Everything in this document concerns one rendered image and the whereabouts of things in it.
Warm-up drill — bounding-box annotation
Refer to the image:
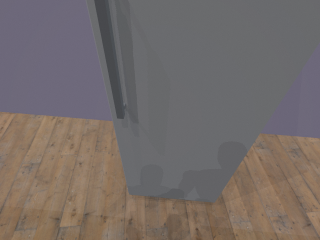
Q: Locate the fridge door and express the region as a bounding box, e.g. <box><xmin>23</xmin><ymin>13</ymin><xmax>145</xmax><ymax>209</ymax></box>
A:
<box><xmin>86</xmin><ymin>0</ymin><xmax>320</xmax><ymax>203</ymax></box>

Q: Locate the handle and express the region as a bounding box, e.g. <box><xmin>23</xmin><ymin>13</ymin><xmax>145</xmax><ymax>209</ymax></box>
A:
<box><xmin>94</xmin><ymin>0</ymin><xmax>126</xmax><ymax>119</ymax></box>

